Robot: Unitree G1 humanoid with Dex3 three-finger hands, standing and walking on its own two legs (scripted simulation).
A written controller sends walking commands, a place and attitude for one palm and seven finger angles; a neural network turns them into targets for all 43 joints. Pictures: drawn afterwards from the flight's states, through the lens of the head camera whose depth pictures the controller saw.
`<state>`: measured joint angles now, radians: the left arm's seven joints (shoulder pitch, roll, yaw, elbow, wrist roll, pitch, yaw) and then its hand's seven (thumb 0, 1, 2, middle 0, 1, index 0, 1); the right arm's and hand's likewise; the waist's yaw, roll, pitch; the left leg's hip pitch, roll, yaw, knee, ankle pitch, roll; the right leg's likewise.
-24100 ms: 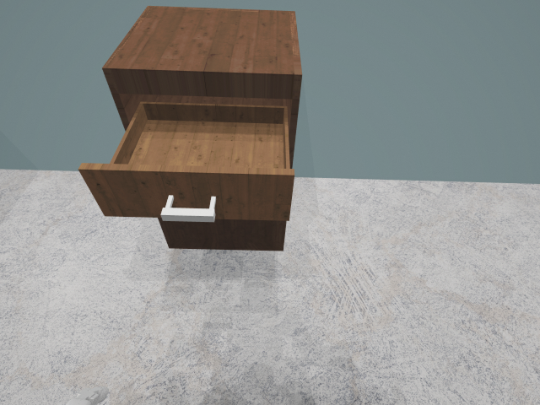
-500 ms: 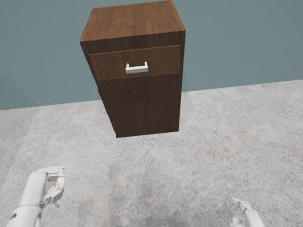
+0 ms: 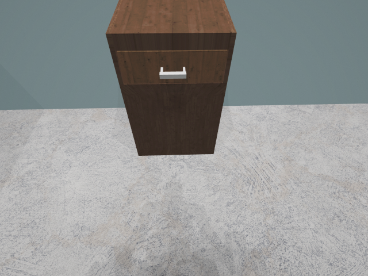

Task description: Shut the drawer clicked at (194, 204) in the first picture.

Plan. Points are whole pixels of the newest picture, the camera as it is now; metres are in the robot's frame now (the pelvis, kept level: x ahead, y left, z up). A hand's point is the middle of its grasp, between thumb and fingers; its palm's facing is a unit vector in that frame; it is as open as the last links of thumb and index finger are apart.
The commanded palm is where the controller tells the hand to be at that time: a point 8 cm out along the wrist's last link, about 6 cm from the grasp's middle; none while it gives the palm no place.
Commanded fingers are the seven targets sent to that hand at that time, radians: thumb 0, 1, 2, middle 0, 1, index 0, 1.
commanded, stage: let the arm hang, fingers relaxed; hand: left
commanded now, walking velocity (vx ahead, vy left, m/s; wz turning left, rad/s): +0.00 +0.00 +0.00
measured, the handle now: (173, 72) +0.90 +0.11 -0.10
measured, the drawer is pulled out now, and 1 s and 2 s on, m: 0.00 0.00 0.00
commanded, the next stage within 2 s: look to check the result in 0.48 s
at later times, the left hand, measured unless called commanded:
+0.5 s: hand out of the picture +0.11 +0.20 -0.16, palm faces -0.03 -0.96 -0.27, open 7.4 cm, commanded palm none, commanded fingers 0.00 0.90 0.90 -0.20 -0.30 -0.20 -0.30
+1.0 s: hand out of the picture +0.10 +0.19 -0.15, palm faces -0.01 -0.95 -0.31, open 7.4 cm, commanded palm none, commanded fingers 0.00 0.90 0.90 -0.20 -0.30 -0.20 -0.30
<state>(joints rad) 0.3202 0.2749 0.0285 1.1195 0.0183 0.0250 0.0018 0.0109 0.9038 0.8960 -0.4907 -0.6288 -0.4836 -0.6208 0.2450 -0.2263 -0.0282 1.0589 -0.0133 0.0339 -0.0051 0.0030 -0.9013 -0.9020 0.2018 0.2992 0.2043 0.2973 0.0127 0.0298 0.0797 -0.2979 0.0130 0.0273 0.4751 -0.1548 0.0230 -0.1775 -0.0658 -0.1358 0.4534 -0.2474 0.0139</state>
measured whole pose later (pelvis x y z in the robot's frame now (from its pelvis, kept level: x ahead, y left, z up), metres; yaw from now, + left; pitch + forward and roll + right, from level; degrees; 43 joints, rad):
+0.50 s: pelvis +0.02 -0.02 +0.01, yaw -1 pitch -1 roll +0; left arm 0.10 0.25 0.02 1.12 0.01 -0.01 0.00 0.00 0.90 0.90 -0.21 -0.30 -0.20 -0.30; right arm 0.15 -0.27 -0.03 1.13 -0.02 0.00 -0.01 0.00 -0.90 -0.90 0.20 0.30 0.20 0.30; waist -0.02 0.02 0.06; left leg -0.21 0.02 0.04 0.38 -0.15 0.00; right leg -0.11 -0.05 -0.13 0.39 -0.25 0.01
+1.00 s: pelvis +0.04 -0.04 +0.01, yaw -1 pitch -1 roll +0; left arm 0.13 0.28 0.03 1.14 0.01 -0.01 0.00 0.01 0.90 0.90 -0.20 -0.30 -0.20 -0.30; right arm 0.12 -0.29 -0.02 1.14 -0.01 0.01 -0.01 0.00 -0.90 -0.90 0.20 0.30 0.20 0.30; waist 0.00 0.02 0.07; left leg -0.17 0.05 0.03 0.35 -0.16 -0.03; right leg -0.06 -0.02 -0.13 0.33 -0.25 -0.02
